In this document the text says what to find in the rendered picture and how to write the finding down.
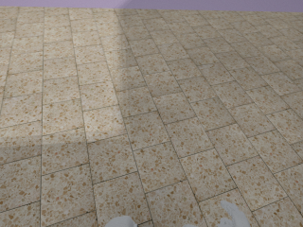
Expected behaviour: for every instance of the right robot hand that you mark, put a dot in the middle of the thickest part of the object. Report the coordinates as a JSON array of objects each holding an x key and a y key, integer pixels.
[{"x": 239, "y": 219}]

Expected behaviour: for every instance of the robot left thigh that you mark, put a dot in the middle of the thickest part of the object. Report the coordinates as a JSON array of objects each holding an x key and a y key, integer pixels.
[{"x": 121, "y": 222}]

